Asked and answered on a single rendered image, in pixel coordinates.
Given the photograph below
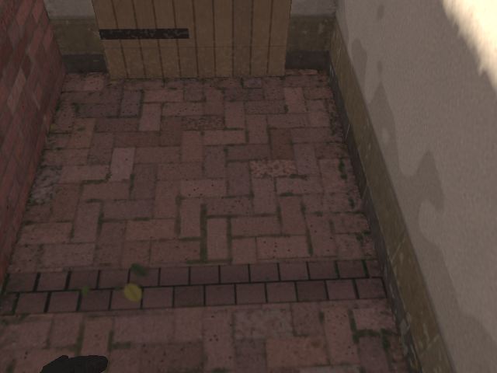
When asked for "left robot hand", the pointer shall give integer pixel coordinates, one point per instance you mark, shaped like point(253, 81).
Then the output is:
point(79, 364)

